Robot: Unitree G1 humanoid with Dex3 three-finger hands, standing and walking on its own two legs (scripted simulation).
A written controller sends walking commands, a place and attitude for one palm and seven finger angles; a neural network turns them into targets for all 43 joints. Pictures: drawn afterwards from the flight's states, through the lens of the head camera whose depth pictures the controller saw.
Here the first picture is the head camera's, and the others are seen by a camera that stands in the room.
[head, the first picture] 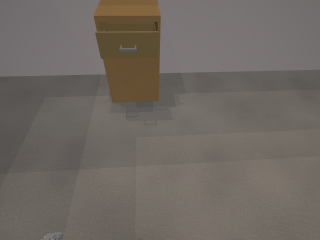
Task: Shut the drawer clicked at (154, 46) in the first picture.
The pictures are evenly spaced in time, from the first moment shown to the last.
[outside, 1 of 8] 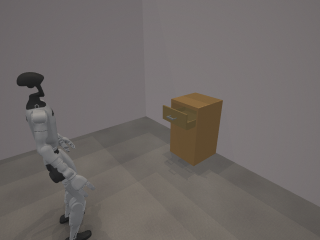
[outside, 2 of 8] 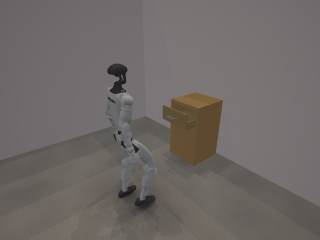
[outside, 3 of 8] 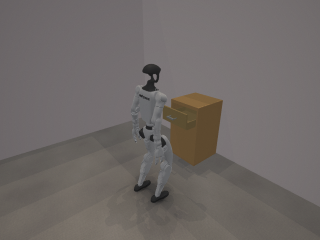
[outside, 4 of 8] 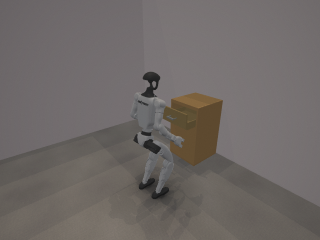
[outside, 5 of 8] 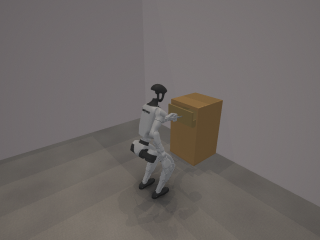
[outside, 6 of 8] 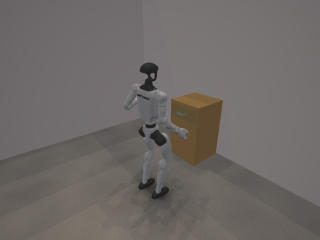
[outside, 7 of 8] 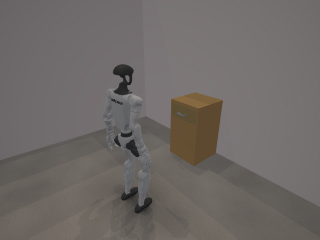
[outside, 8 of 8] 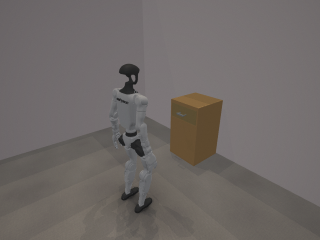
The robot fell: no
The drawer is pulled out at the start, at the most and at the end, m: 0.16 0.16 0.00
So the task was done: yes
